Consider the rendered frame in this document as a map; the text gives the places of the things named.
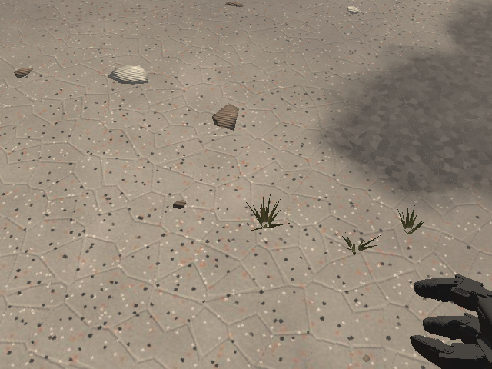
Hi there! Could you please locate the robot right hand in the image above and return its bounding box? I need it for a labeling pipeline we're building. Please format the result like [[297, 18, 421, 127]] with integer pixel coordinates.
[[410, 274, 492, 369]]

